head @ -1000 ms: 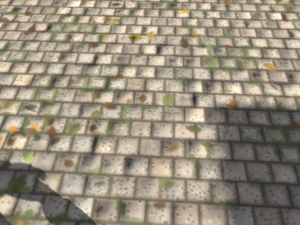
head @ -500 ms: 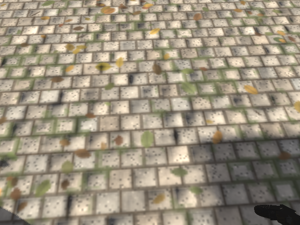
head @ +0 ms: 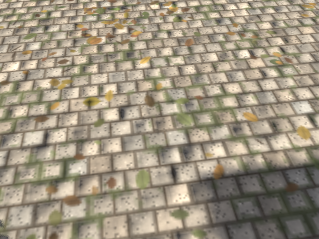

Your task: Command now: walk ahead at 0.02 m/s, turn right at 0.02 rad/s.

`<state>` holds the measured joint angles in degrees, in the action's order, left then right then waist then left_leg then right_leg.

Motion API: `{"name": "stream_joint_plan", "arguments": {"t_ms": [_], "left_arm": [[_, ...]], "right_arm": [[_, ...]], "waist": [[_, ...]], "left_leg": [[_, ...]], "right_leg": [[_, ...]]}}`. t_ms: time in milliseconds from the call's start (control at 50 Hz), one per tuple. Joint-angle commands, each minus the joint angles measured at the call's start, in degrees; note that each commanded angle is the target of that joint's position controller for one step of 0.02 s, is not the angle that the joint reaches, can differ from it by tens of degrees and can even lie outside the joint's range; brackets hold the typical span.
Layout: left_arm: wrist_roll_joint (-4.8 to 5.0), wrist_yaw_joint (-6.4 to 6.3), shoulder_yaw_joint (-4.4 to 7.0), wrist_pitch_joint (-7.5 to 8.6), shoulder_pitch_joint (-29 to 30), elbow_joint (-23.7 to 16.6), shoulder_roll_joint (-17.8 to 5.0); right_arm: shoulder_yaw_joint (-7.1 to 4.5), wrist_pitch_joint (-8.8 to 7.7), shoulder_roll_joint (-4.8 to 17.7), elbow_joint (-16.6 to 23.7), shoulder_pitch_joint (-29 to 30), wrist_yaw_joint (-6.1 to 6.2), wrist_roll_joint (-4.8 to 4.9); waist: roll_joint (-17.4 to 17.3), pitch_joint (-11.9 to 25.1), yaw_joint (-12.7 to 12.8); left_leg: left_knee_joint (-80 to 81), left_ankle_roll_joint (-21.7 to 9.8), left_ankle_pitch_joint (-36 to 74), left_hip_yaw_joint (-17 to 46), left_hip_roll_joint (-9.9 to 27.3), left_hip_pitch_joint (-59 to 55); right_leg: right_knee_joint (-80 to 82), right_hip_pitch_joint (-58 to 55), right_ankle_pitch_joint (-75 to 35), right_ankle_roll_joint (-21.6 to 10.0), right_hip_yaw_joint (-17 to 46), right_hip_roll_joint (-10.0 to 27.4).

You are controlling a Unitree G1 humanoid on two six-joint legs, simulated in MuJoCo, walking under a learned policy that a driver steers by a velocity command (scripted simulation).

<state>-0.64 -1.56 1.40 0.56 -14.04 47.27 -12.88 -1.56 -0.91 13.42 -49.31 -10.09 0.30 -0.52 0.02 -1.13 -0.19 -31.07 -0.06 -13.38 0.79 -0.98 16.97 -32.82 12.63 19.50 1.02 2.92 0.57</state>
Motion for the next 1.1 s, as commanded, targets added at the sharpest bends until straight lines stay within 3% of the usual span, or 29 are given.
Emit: {"name": "stream_joint_plan", "arguments": {"t_ms": [20, 100, 120, 180, 240, 260, 300, 320, 340, 360, 380, 400, 440, 480, 580, 640, 700, 740, 760, 780, 800, 820, 840, 860, 880, 900, 940, 980, 1100], "left_arm": [[0.19, -0.21, 1.64, 0.60, -1.39, -1.96, -6.94], [0.27, -0.18, 1.57, 0.54, -1.29, -0.61, -6.59], [0.33, -0.15, 1.52, 0.45, -2.64, 0.45, -6.11], [1.16, -0.19, 2.26, 0.35, -3.58, 1.36, -8.22], [1.96, -0.17, 3.24, 2.21, -6.04, 2.22, -11.48], [2.08, -0.15, 3.32, 2.79, -5.65, 2.32, -11.42], [2.05, 0.17, 3.10, 3.09, -1.98, 1.60, -10.40], [2.02, 0.28, 2.76, 3.08, 1.54, 0.36, -9.17], [1.98, 0.25, 1.92, 3.76, 4.20, -1.89, -5.97], [1.82, -0.05, 1.94, 4.82, 4.27, -3.11, -5.77], [2.73, 0.20, 2.63, 5.54, 3.87, -3.02, -8.08], [3.31, 0.69, 2.62, 5.89, 2.59, -2.26, -7.74], [2.69, 1.26, 2.84, 5.99, 3.79, -1.95, -7.25], [1.94, 1.99, 2.88, 5.55, 4.80, -2.27, -5.95], [1.81, 2.71, 1.29, 4.98, 14.67, -5.72, -2.65], [2.29, 3.10, 1.30, 4.81, 18.13, -7.01, -4.21], [2.31, 3.57, 1.82, 4.95, 18.72, -7.79, -6.33], [2.05, 3.52, 3.07, 5.03, 13.18, -6.51, -8.80], [2.10, 3.18, 4.33, 4.83, 4.53, -3.79, -10.64], [1.87, 2.59, 5.39, 4.66, -5.93, -1.38, -13.20], [0.69, 2.63, 6.49, 4.52, -11.91, 0.09, -19.01], [0.91, 2.86, 4.99, 4.60, -11.61, 0.23, -13.83], [1.20, 2.82, 3.99, 5.03, -5.65, -0.21, -11.17], [1.18, 2.82, 3.38, 5.35, -0.43, -0.95, -9.41], [0.82, 3.09, 2.82, 5.75, 3.03, -0.97, -7.39], [0.22, 3.29, 2.51, 6.22, 5.12, -0.74, -6.12], [-0.05, 3.42, 2.55, 6.74, 5.56, 0.49, -5.39], [-0.34, 2.97, 2.95, 7.09, 4.48, 1.71, -6.87], [-0.39, 0.89, 3.32, 6.59, 1.15, 3.37, -9.26]], "right_arm": [[-1.31, -0.29, 5.49, 1.92, 1.12, 0.38, 0.26], [-1.51, 0.34, 5.82, -0.05, 1.34, 0.85, 0.41], [-1.39, 0.52, 5.26, -1.13, 0.38, 0.90, 0.42], [-1.80, 0.51, 5.91, -1.99, 1.33, 0.94, 1.17], [-1.56, -2.61, 4.47, -0.60, 4.52, 0.13, 2.14], [-1.58, -3.69, 4.54, -0.51, 4.97, -0.25, 2.12], [-2.07, -4.88, 4.98, -3.17, -0.91, -1.03, 2.26], [-2.84, -5.00, 6.62, -5.82, -7.06, -1.20, 2.31], [-4.45, -5.14, 11.69, -8.03, -13.09, -1.20, 2.40], [-5.37, -5.16, 15.49, -8.89, -19.07, -1.65, 1.92], [-3.74, -5.48, 10.95, -8.39, -16.78, -1.74, 0.90], [-3.04, -5.72, 8.66, -7.39, -13.81, -1.75, 0.77], [-2.09, -5.49, 6.68, -6.48, -11.16, -1.75, 1.00], [-1.38, -4.59, 5.39, -7.14, -12.41, -1.37, 0.90], [-1.76, -3.61, 9.41, -7.07, -13.45, 0.50, 0.70], [-2.09, -3.83, 10.22, -8.04, -15.69, 0.58, 1.43], [-2.50, -3.63, 10.22, -8.52, -15.43, 0.58, 1.87], [-2.95, -3.10, 11.28, -8.05, -14.09, 0.52, 1.50], [-2.74, -2.62, 10.65, -7.75, -13.63, 0.51, 1.14], [-1.95, -2.37, 9.00, -6.66, -13.60, 0.43, 0.49], [0.47, -3.23, 0.44, -5.78, -21.20, -0.02, 0.55], [-0.25, -4.58, 3.79, -6.82, -19.70, -0.41, 1.94], [-1.88, -5.24, 9.13, -4.46, -13.21, -0.46, 3.75], [-2.07, -5.36, 9.44, -3.46, -9.74, -0.10, 3.81], [-2.36, -4.92, 8.60, -3.50, -8.89, 0.37, 2.94], [-2.60, -3.96, 7.18, -4.06, -10.62, 0.63, 2.50], [-2.50, -2.27, 4.43, -4.63, -12.45, 0.63, 2.48], [-2.88, -1.27, 4.56, -3.21, -10.13, 0.87, 2.34], [-3.02, -2.08, 4.37, 0.81, -0.10, -0.72, 1.56]], "waist": [[0.44, 3.03, 0.31], [0.01, 2.86, 0.18], [0.26, 4.02, 0.29], [3.94, -2.32, 0.80], [10.20, -8.51, 1.76], [10.10, -9.25, 1.45], [9.21, -6.23, -2.23], [6.60, -4.39, -4.98], [-5.51, -2.93, -6.31], [-16.49, 0.06, -8.49], [-10.98, -0.80, -6.31], [-7.41, -1.85, -4.35], [-3.50, -2.78, -3.04], [-5.09, -2.16, -2.68], [-4.50, -4.56, -4.18], [-5.81, -5.97, -4.52], [-5.33, -6.08, -2.56], [-6.18, -1.32, 1.34], [-5.85, 3.92, 5.58], [-3.11, 10.78, 9.82], [12.94, 21.10, 6.87], [12.79, 22.06, 7.78], [9.48, 10.54, 6.48], [6.20, 5.41, 4.43], [4.32, 2.37, 2.45], [5.75, 1.50, 0.22], [5.74, 0.67, -1.31], [4.54, -1.10, -1.69], [1.93, -3.25, 0.60]], "left_leg": [[2.47, -1.88, 13.36, 2.51, 2.56, -5.71], [2.31, -1.73, 14.72, 2.69, 2.72, -6.83], [2.25, -1.71, 9.50, 1.79, 1.95, -7.37], [-1.31, -2.35, -15.22, -1.08, -1.33, 0.31], [-9.30, -3.32, -11.23, -2.67, -0.74, 11.08], [-8.43, -4.23, -10.05, -1.61, 0.44, 11.01], [-0.54, -5.59, -7.16, -1.55, 0.57, 0.32], [3.43, -6.38, -5.11, 1.39, 1.49, -8.45], [10.26, -10.29, -8.56, 15.50, 8.06, -17.21], [18.28, -17.04, -5.29, 36.17, 19.10, -27.26], [17.99, -17.59, -1.46, 38.00, 21.56, -28.18], [17.00, -16.00, 1.36, 32.38, 20.20, -27.38], [18.40, -13.10, 7.44, 22.49, 17.35, -25.28], [20.35, -11.39, 13.12, 15.42, 14.15, -22.52], [24.36, -10.88, 14.52, 7.20, 11.49, -14.10], [25.92, -10.75, 12.43, 6.40, 13.04, -12.53], [23.35, -9.32, 17.94, 5.64, 15.53, -17.61], [14.95, -7.79, 35.67, 3.64, 15.04, -19.70], [4.76, -6.48, 42.65, 1.73, 12.74, -17.62], [-10.59, -4.75, 33.83, 0.87, 10.01, -6.79], [-34.67, -1.05, 0.57, -1.03, -0.42, 13.97], [-43.47, -2.02, -18.45, 7.59, -1.31, 20.27], [-46.35, -3.27, -14.78, 7.29, 1.87, 25.13], [-44.25, -3.78, -9.04, 5.75, 5.16, 23.77], [-40.91, -3.60, -5.20, 5.26, 7.14, 20.98], [-38.20, -3.49, -2.54, 5.79, 8.87, 16.90], [-36.65, -3.06, -0.87, 5.44, 9.41, 13.74], [-34.52, -2.47, 2.90, 6.08, 9.47, 17.23], [-16.69, -1.35, 18.86, 4.09, 7.99, 22.59]], "right_leg": [[5.54, 2.03, -14.36, -1.74, 2.06, 2.17], [5.78, 1.56, -16.03, -1.72, 1.59, 1.79], [6.66, 0.88, -10.60, -1.92, 1.15, 1.37], [11.04, 4.07, 15.21, -6.30, 5.82, 3.27], [19.21, 0.46, 22.58, -13.06, 21.88, 14.36], [19.06, 0.45, 17.76, -13.81, 23.36, 15.74], [15.03, 2.75, 7.13, -11.16, 17.26, 12.80], [9.71, 7.36, 1.80, -8.34, 11.24, 8.74], [-6.13, 15.71, -4.07, -3.55, 0.00, -0.14], [-23.25, 26.97, 6.46, -0.70, -2.18, -4.06], [-32.72, 33.10, 12.28, -1.65, 2.66, -1.94], [-35.86, 34.83, 8.52, -3.13, 3.54, 0.58], [-33.08, 35.89, -0.11, -4.22, 1.67, 4.52], [-27.81, 32.01, -4.75, -3.22, -0.70, 5.62], [-7.24, 24.82, -15.74, -0.23, -4.66, 3.34], [-1.19, 19.94, -20.51, -0.81, -4.64, 2.22], [1.97, 18.90, -19.41, -3.40, -3.31, 2.22], [2.07, 9.87, -16.39, -5.52, -5.08, -0.26], [2.03, -1.10, -15.43, -7.10, -6.27, -1.93], [1.08, -17.98, -12.83, -9.78, 0.48, 4.05], [7.30, -37.80, 1.48, -18.66, 28.13, 20.26], [17.73, -35.02, 11.22, -19.16, 41.87, 22.94], [19.08, -25.54, 12.35, -15.42, 33.07, 21.34], [20.42, -16.47, 6.60, -13.50, 24.46, 19.33], [22.16, -9.25, 0.26, -12.09, 17.40, 16.87], [23.74, -4.49, -3.94, -10.69, 11.42, 14.58], [26.10, 0.10, -8.30, -10.72, 5.28, 13.08], [27.74, 0.86, -11.50, -11.46, 1.24, 13.17], [28.84, -4.50, -18.25, -10.43, -8.08, 12.54]]}}
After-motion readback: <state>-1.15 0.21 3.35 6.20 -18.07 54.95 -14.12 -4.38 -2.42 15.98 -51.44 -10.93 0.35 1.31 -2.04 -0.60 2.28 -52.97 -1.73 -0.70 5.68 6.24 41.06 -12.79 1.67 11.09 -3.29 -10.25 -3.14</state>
